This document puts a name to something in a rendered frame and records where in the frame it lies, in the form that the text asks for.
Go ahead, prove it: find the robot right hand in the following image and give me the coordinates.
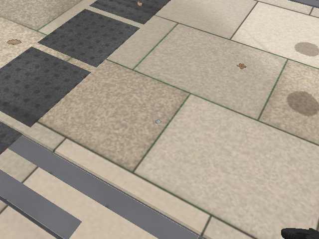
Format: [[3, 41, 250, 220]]
[[281, 228, 319, 239]]

